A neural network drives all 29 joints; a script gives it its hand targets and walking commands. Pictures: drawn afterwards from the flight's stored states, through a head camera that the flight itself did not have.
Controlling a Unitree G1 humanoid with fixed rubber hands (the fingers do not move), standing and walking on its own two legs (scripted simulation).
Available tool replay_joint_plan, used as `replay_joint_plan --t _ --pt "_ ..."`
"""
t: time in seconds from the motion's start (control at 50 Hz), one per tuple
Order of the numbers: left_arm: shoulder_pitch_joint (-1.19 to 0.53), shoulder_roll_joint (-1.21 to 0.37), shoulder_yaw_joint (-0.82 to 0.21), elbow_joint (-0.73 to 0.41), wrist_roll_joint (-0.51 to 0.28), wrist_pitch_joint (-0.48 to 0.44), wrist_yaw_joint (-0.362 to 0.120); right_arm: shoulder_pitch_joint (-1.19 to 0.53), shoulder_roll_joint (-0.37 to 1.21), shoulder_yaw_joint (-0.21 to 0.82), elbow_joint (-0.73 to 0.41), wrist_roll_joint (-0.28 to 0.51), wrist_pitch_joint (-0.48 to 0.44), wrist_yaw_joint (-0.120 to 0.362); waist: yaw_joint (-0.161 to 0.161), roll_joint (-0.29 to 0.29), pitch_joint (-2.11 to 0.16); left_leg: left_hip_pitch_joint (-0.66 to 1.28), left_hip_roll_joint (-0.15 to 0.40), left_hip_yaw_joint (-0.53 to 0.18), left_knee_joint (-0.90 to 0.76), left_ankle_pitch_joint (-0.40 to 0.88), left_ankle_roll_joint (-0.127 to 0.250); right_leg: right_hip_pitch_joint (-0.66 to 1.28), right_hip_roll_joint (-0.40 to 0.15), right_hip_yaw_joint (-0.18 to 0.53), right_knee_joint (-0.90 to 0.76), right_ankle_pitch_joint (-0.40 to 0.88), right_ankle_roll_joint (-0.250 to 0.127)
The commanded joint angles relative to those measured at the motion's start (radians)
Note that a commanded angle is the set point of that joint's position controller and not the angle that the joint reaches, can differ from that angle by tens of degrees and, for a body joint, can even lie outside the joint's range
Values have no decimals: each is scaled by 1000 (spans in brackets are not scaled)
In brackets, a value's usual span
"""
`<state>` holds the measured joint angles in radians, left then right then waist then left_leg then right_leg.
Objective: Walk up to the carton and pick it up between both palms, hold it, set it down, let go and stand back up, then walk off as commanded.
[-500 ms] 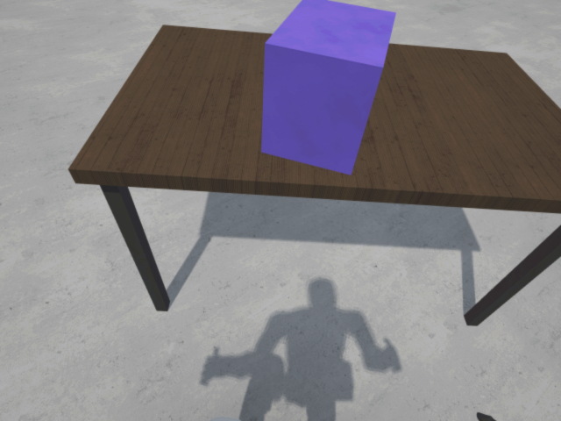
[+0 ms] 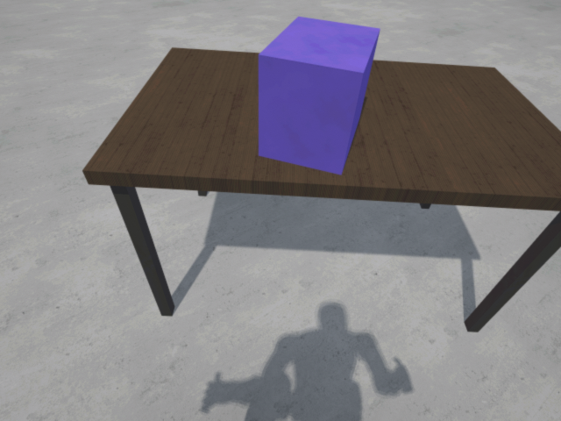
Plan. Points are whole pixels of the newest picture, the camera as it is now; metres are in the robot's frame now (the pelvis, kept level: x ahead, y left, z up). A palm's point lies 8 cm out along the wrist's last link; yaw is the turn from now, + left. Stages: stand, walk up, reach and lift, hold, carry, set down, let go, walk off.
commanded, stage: walk off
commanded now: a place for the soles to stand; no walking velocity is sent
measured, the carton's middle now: (318, 92) +0.83 -0.06 +0.10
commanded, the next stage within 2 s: stand in 0.26 s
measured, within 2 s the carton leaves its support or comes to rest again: neither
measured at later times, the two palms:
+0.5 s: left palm out of the picture +0.11 +0.33 -0.08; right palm out of the picture +0.09 -0.26 -0.09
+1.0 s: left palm out of the picture +0.06 +0.33 -0.08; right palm out of the picture +0.09 -0.27 -0.07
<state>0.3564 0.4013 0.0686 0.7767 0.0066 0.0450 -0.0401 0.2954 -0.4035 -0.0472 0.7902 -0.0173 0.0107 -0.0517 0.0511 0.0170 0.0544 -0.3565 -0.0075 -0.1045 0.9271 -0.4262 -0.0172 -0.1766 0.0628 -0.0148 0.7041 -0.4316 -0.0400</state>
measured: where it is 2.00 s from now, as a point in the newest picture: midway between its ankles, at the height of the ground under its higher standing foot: outside the picture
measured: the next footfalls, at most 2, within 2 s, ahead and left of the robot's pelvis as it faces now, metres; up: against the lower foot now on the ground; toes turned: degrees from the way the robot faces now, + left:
left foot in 0.24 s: +0.06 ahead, +0.15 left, +0.00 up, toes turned -3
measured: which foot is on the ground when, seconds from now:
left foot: up 0.00-0.22, down 0.24-1.00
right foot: down 0.00-1.00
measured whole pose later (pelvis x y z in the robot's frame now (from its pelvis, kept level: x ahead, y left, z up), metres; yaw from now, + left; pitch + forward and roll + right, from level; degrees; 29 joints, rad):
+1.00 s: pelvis -0.01 +0.03 +0.04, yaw +1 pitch -5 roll +0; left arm 0.10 0.34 0.04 1.10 -0.02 -0.01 0.00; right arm 0.08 -0.35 -0.02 1.09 0.02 -0.02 -0.01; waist 0.01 0.00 0.12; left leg -0.09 -0.03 -0.09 0.33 -0.15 0.00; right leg -0.09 -0.01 0.02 0.32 -0.14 0.02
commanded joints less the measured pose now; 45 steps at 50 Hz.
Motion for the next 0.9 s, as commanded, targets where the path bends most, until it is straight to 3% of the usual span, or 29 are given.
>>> replay_joint_plan --t 0.0,0.02,0.08,0.14,0.18,0.2,0.22,0.24,0.26,0.28,0.32,0.36,0.38,0.4,0.42,0.44,0.48,0.5,0.58,0.72,0.84,0.88 --pt "-105 159 22 -76 -14 -41 36 -103 -103 -6 -87 6 -32 -11 -45 -164 196 -67 6 -38 182 -86 8 -314 -360 550 -482 82 -189" --pt "-119 170 28 -67 -10 -39 40 -83 -136 -8 -77 8 -30 -5 -55 -192 223 -90 5 -51 188 -90 19 -298 -353 515 -471 44 -192" --pt "-85 198 41 -72 -11 -44 44 -40 -166 -16 -85 10 -46 0 -48 -193 152 -143 9 -36 44 -119 22 -105 -328 454 -381 141 -187" --pt "-38 219 42 -57 -2 -41 45 -19 -174 -21 -80 15 -57 -1 -39 -138 72 -77 0 16 -209 -86 16 8 -290 359 -288 281 -148" --pt "-58 219 48 -66 -1 -34 43 30 -160 -15 -63 14 -65 -6 -58 -124 49 21 -26 23 -424 -12 28 3 -240 274 -154 408 -124" --pt "-70 218 55 -74 -2 -32 41 64 -166 -20 -48 14 -70 -10 -72 -90 39 107 -16 -46 -504 115 51 -52 -188 227 -46 434 -103" --pt "-76 208 62 -88 0 -37 38 105 -215 -38 -38 8 -75 -13 -73 46 -6 262 79 -234 -524 390 101 -203 -77 124 167 301 -49" --pt "-88 161 56 -91 -2 -35 38 139 -246 -37 -20 8 -72 -12 -69 140 16 397 252 -430 -538 630 195 -444 46 -4 363 -110 11" --pt "-140 72 31 -108 -5 -43 61 22 -240 -19 -72 24 -78 -5 -62 195 41 192 359 -430 -510 864 257 -294 -105 174 216 -91 16" --pt "-107 113 39 -101 -25 -47 65 -91 -188 -17 -88 20 -71 3 1 181 30 138 312 -406 -507 828 250 -193 -94 152 166 -72 26" --pt "-126 132 36 -84 -28 -61 63 -151 -165 -8 -99 17 -58 5 0 202 15 153 257 -298 -490 790 184 -130 -115 134 -21 -18 27" --pt "-85 164 35 -36 -26 -68 61 -206 -185 -7 -93 26 -47 3 29 143 -81 93 192 -197 -440 691 85 110 -142 151 -251 284 16" --pt "-142 216 41 -43 -15 -69 63 -183 -182 -5 -83 35 -47 5 5 39 -108 98 124 -131 -402 579 35 142 -217 251 -298 418 -12" --pt "-200 234 43 -49 -19 -74 61 -157 -182 -2 -69 40 -46 8 -28 -10 -117 163 72 -73 -403 490 14 92 -267 312 -341 432 -41" --pt "-247 214 34 -31 -20 -73 55 -127 -176 -5 -28 41 -33 5 -67 2 -99 287 75 -53 -457 420 16 -23 -264 271 -284 423 -62" --pt "-283 178 29 -15 -24 -69 53 -121 -167 7 -5 33 -31 9 -71 -12 -62 267 90 -75 -487 439 24 -13 -219 211 -272 368 -31" --pt "-270 151 17 23 -31 -62 48 -169 -182 5 27 37 -36 21 -28 -21 -74 214 135 -128 -538 372 39 84 -168 134 -305 289 5" --pt "-268 156 12 37 -30 -63 50 -192 -180 9 40 37 -41 27 -19 -35 -81 205 137 -128 -543 400 40 130 -182 133 -323 339 12" --pt "-288 178 10 101 -31 -71 50 -185 -187 13 107 40 -49 25 -38 -61 -84 251 126 -87 -572 477 35 150 -197 131 -347 451 14" --pt "-322 181 11 183 -31 -74 51 -251 -179 1 188 36 -48 32 -31 -30 -30 232 123 -92 -659 316 36 126 -197 124 -420 298 23" --pt "-340 176 14 228 -29 -81 55 -272 -155 -7 226 37 -47 32 -48 -23 -8 232 119 -86 -684 248 32 84 -197 132 -461 226 31" --pt "-335 172 14 245 -28 -81 55 -280 -163 -13 231 35 -48 30 -50 18 -15 223 119 -87 -694 221 30 84 -194 132 -458 220 30"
